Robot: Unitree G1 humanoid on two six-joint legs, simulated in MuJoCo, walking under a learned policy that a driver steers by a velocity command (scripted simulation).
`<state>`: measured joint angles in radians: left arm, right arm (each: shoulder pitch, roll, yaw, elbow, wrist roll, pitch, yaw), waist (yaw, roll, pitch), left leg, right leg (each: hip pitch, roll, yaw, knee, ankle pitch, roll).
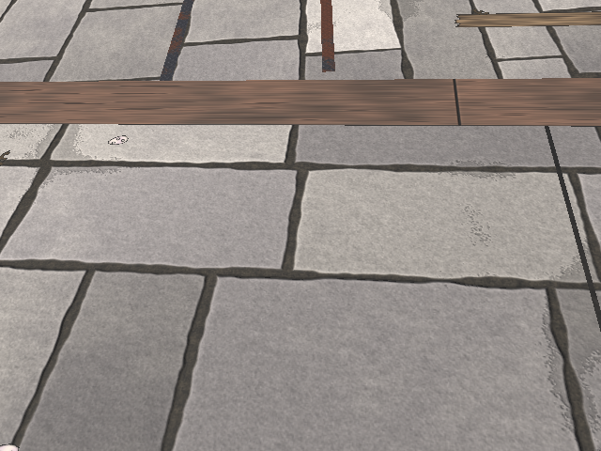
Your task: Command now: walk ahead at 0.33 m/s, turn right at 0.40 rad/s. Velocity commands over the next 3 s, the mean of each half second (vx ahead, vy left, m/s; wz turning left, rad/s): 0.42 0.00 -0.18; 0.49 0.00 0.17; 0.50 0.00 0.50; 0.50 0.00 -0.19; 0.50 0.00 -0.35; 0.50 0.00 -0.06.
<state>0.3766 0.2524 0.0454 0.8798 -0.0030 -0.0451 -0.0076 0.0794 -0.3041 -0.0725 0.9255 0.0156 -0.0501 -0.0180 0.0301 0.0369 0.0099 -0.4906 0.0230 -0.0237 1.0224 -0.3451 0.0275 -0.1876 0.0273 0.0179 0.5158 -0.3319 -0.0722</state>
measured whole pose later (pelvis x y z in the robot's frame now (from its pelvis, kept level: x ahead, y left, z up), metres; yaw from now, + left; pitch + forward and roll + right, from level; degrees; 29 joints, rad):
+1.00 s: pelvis +0.55 -0.06 -0.01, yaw +3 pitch +2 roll +1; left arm 0.12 0.25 0.04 0.76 0.01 -0.11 -0.02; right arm 0.34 -0.30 -0.05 0.92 0.04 -0.06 -0.01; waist -0.03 0.03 0.04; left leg -0.35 0.01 -0.07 1.13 -0.43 0.03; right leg -0.39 -0.02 -0.05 0.52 -0.16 -0.02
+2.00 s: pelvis +1.08 +0.08 -0.02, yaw +10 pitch +2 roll +1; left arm 0.10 0.26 0.05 0.74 -0.02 -0.07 -0.06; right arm 0.32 -0.28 -0.07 0.88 0.00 -0.03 -0.03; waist -0.03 -0.02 0.03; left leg 0.07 0.01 0.20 0.48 -0.46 0.01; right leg -0.52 0.02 -0.06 0.57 -0.12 -0.10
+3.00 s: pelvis +1.66 +0.16 -0.01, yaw -1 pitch +2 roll +1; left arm 0.03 0.21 0.01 0.74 0.07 -0.07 -0.06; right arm 0.51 -0.20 0.00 0.96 -0.09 -0.11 0.07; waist -0.08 -0.01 -0.02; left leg 0.09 -0.04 0.04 0.27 -0.40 0.04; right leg -0.59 -0.02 -0.02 0.67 0.01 -0.07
